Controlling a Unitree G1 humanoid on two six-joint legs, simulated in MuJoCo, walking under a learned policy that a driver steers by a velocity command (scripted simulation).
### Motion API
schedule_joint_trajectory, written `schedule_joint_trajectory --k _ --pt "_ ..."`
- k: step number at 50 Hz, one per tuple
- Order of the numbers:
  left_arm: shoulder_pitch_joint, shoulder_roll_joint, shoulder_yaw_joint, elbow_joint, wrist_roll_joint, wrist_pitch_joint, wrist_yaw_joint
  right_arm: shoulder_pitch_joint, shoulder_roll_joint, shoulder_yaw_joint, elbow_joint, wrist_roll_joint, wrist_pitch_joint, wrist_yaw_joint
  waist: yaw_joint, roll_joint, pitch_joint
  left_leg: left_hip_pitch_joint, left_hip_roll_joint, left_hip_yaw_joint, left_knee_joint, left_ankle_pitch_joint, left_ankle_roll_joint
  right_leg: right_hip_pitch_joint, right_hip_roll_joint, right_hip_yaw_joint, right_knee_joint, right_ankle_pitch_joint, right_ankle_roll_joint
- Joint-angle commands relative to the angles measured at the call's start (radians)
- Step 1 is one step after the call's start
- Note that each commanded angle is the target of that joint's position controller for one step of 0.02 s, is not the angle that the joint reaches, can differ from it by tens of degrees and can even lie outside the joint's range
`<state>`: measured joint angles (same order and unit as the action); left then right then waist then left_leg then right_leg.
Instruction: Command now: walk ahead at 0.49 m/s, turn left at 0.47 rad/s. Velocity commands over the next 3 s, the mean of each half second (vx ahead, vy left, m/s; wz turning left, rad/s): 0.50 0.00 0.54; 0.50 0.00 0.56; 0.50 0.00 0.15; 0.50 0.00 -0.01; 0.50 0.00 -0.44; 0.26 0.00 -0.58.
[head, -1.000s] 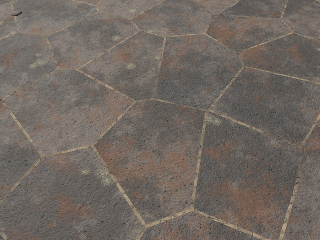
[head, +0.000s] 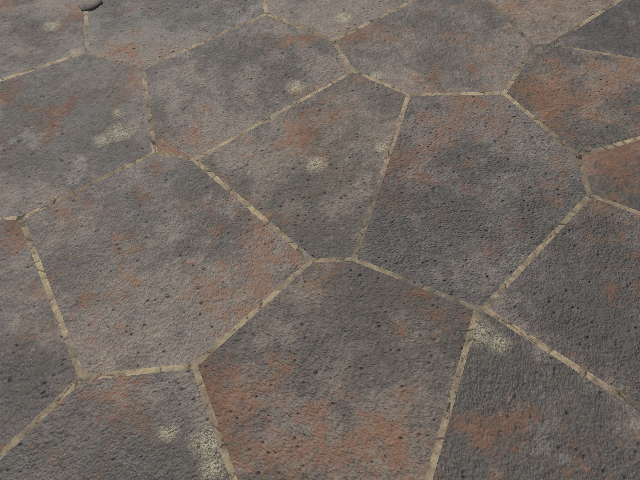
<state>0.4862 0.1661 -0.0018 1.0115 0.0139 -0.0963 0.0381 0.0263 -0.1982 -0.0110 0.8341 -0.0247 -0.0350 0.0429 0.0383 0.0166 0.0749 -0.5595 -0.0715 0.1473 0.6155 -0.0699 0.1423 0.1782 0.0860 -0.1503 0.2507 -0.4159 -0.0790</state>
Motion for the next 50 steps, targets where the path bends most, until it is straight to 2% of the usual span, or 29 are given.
schedule_joint_trajectory --k 1,2,3,4,5,6,7,8,9,12,17,23,25,26,27,28,29,30,31,32,33,34,35,36,38,40,43,46,50 --pt "-0.048 0.218 0.048 -0.05 0.002 0.006 0.019 0.352 -0.154 -0.054 0.065 -0.005 -0.011 -0.013 -0.205 -0.125 -0.164 0.434 -0.048 -0.031 -0.075 -0.04 0.087 -0.171 -0.3 0.011 0.529 1.326 0.042" --pt "-0.11 0.229 0.052 -0.08 -0.003 0.007 0.008 0.476 -0.207 -0.08 0.09 -0.013 -0.009 -0.023 -0.284 -0.049 -0.217 0.606 0.068 -0.191 -0.148 -0.112 0.159 -0.346 -0.223 -0.021 0.883 0.953 0.042" --pt "-0.084 0.122 0.039 -0.122 0.027 -0.006 -0.004 0.427 -0.254 -0.094 0.073 0.005 0.001 -0.029 -0.165 0.179 -0.253 0.801 0.301 -0.563 -0.085 0.169 0.222 -0.671 -0.039 0.018 1.23 -0.09 0.049" --pt "-0.048 0.142 0.039 -0.166 0.003 -0.011 -0.022 0.391 -0.279 -0.101 0.066 0.02 0.007 -0.027 -0.14 0.151 -0.339 0.896 0.4 -0.876 -0.266 -0.107 0.388 -0.911 -0.017 0.204 1.361 -0.089 0.048" --pt "-0.142 0.19 0.042 -0.18 0.009 -0.024 -0.03 0.315 -0.217 -0.093 0.046 0.025 0.008 -0.033 -0.129 0.003 -0.174 0.747 0.381 -0.796 -0.374 -0.292 0.334 -0.97 -0.094 0.234 1.257 0.031 0.035" --pt "-0.177 0.2 0.048 -0.193 0.004 -0.031 -0.037 0.263 -0.166 -0.081 0.043 0.021 0.008 -0.035 -0.079 -0.057 -0.048 0.563 0.349 -0.717 -0.429 -0.273 0.279 -0.927 -0.126 0.218 1.149 0.085 0.034" --pt "-0.197 0.187 0.047 -0.2 0.013 -0.02 -0.035 0.244 -0.134 -0.07 0.048 0.014 -0.002 -0.035 -0.033 -0.116 -0.004 0.453 0.3 -0.648 -0.436 -0.147 0.234 -0.863 -0.156 0.221 1.066 0.097 0.048" --pt "-0.177 0.167 0.041 -0.195 0.03 0.003 -0.036 0.238 -0.14 -0.069 0.04 0.016 -0.014 -0.039 -0.008 -0.129 0.0 0.376 0.261 -0.583 -0.437 -0.062 0.212 -0.795 -0.173 0.22 1.007 0.097 0.066" --pt "-0.167 0.147 0.036 -0.196 0.039 0.025 -0.039 0.244 -0.146 -0.066 0.045 0.019 -0.026 -0.039 0.007 -0.113 -0.003 0.323 0.23 -0.531 -0.44 0.007 0.195 -0.751 -0.183 0.21 0.955 0.099 0.08" --pt "-0.241 0.136 0.033 -0.24 0.038 0.052 -0.043 0.298 -0.192 -0.076 0.057 0.023 -0.042 -0.037 -0.005 -0.042 -0.012 0.283 0.166 -0.445 -0.441 0.142 0.161 -0.751 -0.191 0.168 0.814 0.196 0.113" --pt "-0.452 0.152 0.035 -0.318 0.029 0.062 -0.051 0.436 -0.189 -0.076 0.07 0.026 -0.03 -0.04 -0.101 0.03 -0.026 0.439 0.142 -0.463 -0.4 0.208 0.07 -0.872 -0.171 0.159 0.603 0.396 0.129" --pt "-0.629 0.156 0.02 -0.395 0.019 0.047 -0.064 0.517 -0.202 -0.079 0.063 0.007 -0.023 -0.054 -0.158 0.066 -0.021 0.612 0.166 -0.526 -0.307 0.334 0.085 -0.903 -0.108 0.159 0.418 0.358 0.113" --pt "-0.609 0.17 0.021 -0.404 0.013 0.036 -0.063 0.489 -0.217 -0.083 0.048 0.004 -0.024 -0.062 -0.132 0.081 -0.027 0.604 0.181 -0.55 -0.272 0.369 0.067 -0.8 -0.09 0.173 0.336 0.337 0.093" --pt "-0.55 0.184 0.025 -0.392 0.009 0.031 -0.059 0.447 -0.228 -0.086 0.035 0.005 -0.025 -0.064 -0.095 0.088 -0.038 0.559 0.178 -0.548 -0.243 0.406 0.046 -0.683 -0.075 0.175 0.287 0.309 0.078" --pt "-0.451 0.209 0.036 -0.363 0.006 0.026 -0.05 0.408 -0.241 -0.089 0.023 0.005 -0.029 -0.061 -0.048 0.087 -0.077 0.511 0.159 -0.543 -0.168 0.496 0.021 -0.522 -0.046 0.167 0.255 0.273 0.059" --pt "-0.305 0.242 0.05 -0.323 0.007 0.014 -0.038 0.381 -0.248 -0.09 0.018 0.013 -0.038 -0.05 0.025 0.044 -0.151 0.462 0.109 -0.506 -0.005 0.518 -0.004 -0.321 -0.055 0.172 0.193 0.307 0.033" --pt "-0.145 0.306 0.069 -0.305 0.027 0.004 -0.018 0.38 -0.204 -0.078 -0.006 0.027 -0.049 -0.038 0.083 -0.03 -0.284 0.334 0.056 -0.455 0.233 0.299 -0.024 -0.073 -0.226 0.328 0.18 0.159 -0.01" --pt "-0.093 0.385 0.089 -0.311 0.054 0.012 -0.009 0.489 -0.087 -0.055 -0.032 0.061 -0.048 -0.042 0.036 -0.259 -0.421 0.033 -0.088 -0.314 0.528 -0.431 -0.061 0.2 -0.53 0.747 0.139 0.111 -0.112" --pt "-0.133 0.344 0.093 -0.31 0.034 0.028 -0.016 0.505 -0.182 -0.064 -0.025 0.027 -0.035 -0.051 0.006 -0.233 -0.398 -0.078 -0.028 -0.284 0.649 -0.465 -0.052 0.114 -0.542 0.939 0.066 -0.022 -0.155" --pt "-0.207 0.248 0.074 -0.322 0.026 0.031 -0.02 0.435 -0.201 -0.071 -0.015 0.01 -0.024 -0.049 -0.01 -0.104 -0.231 -0.095 0.027 -0.275 0.667 -0.356 -0.056 -0.043 -0.49 0.786 0.033 -0.06 -0.132" --pt "-0.254 0.191 0.06 -0.32 0.023 0.029 -0.025 0.375 -0.187 -0.069 -0.024 0.005 -0.02 -0.038 -0.018 -0.041 -0.137 -0.077 0.058 -0.257 0.628 -0.284 -0.064 -0.164 -0.432 0.629 0.009 0.035 -0.108" --pt "-0.258 0.175 0.055 -0.31 0.024 0.025 -0.027 0.354 -0.171 -0.069 -0.029 0.0 -0.012 -0.028 -0.03 -0.068 -0.099 -0.054 0.083 -0.248 0.596 -0.26 -0.07 -0.233 -0.388 0.519 -0.014 0.139 -0.084" --pt "-0.244 0.17 0.053 -0.293 0.02 0.019 -0.027 0.352 -0.161 -0.068 -0.033 -0.01 0.0 -0.017 -0.044 -0.106 -0.077 -0.031 0.099 -0.239 0.575 -0.253 -0.077 -0.285 -0.356 0.436 -0.034 0.213 -0.07" --pt "-0.227 0.171 0.054 -0.278 0.014 0.009 -0.031 0.353 -0.148 -0.065 -0.035 -0.013 0.012 -0.01 -0.051 -0.12 -0.072 -0.017 0.103 -0.228 0.572 -0.244 -0.079 -0.307 -0.343 0.383 -0.044 0.287 -0.067" --pt "-0.195 0.173 0.057 -0.257 0.003 -0.011 -0.039 0.315 -0.132 -0.061 -0.059 -0.013 0.024 0.002 -0.057 -0.12 -0.071 -0.05 0.111 -0.222 0.565 -0.213 -0.08 -0.305 -0.347 0.313 -0.064 0.402 -0.076" --pt "-0.175 0.179 0.062 -0.243 0.0 -0.018 -0.042 0.246 -0.124 -0.057 -0.09 -0.015 0.029 0.012 -0.053 -0.115 -0.056 -0.114 0.125 -0.216 0.544 -0.153 -0.085 -0.293 -0.352 0.248 -0.088 0.449 -0.083" --pt "-0.138 0.176 0.062 -0.219 0.005 -0.015 -0.043 0.139 -0.114 -0.049 -0.135 -0.012 0.028 0.022 -0.039 -0.106 -0.031 -0.166 0.133 -0.194 0.441 -0.051 -0.096 -0.278 -0.336 0.149 -0.101 0.504 -0.079" --pt "-0.105 0.185 0.063 -0.197 0.007 -0.014 -0.044 0.037 -0.086 -0.031 -0.169 -0.009 0.018 0.033 -0.017 -0.1 -0.012 -0.101 0.125 -0.155 0.237 0.054 -0.089 -0.291 -0.312 0.07 -0.101 0.53 -0.062" --pt "-0.036 0.218 0.067 -0.155 0.007 -0.003 -0.04 -0.06 -0.087 -0.019 -0.197 -0.016 0.014 0.033 0.009 -0.101 0.016 -0.012 0.102 -0.089 0.048 -0.015 -0.059 -0.228 -0.347 0.042 -0.096 0.561 -0.061"
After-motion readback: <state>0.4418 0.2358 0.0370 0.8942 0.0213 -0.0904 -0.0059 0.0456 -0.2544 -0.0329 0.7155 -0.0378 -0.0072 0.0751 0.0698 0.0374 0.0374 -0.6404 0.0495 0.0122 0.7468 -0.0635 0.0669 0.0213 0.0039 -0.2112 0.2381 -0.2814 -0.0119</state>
